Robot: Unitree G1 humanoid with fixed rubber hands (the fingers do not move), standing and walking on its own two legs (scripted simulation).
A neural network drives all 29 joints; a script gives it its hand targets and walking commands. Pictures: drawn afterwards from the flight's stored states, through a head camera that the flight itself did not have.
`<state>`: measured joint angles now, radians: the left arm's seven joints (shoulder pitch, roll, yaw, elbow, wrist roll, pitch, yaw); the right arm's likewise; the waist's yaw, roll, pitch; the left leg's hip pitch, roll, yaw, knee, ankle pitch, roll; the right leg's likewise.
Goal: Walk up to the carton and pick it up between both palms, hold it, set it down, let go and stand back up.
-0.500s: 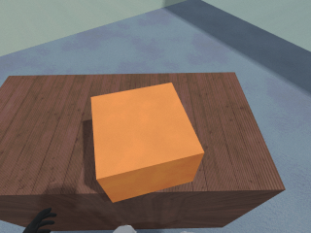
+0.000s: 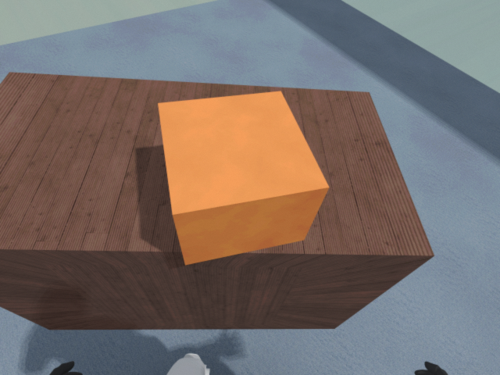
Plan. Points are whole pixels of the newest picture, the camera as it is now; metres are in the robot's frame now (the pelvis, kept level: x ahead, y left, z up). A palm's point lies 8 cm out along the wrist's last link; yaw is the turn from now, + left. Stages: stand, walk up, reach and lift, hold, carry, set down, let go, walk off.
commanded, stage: walk up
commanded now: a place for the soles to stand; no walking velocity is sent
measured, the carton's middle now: (234, 175) +0.47 +0.03 +0.01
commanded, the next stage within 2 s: stand in 1.88 s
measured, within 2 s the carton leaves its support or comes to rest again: neither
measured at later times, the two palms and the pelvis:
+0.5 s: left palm out of the picture +0.07 +0.30 -0.07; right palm out of the picture +0.07 -0.32 -0.08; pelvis -0.02 -0.01 +0.01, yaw +1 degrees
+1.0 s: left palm out of the picture +0.10 +0.32 -0.08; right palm out of the picture +0.11 -0.29 -0.08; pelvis +0.02 +0.00 +0.01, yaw +0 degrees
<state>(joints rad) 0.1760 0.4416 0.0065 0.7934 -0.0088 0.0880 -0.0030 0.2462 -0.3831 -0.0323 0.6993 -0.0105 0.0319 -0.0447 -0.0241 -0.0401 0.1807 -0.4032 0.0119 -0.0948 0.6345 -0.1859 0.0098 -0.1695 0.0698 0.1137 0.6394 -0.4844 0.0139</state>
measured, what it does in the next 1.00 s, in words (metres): steps on the spot: left foot, then left foot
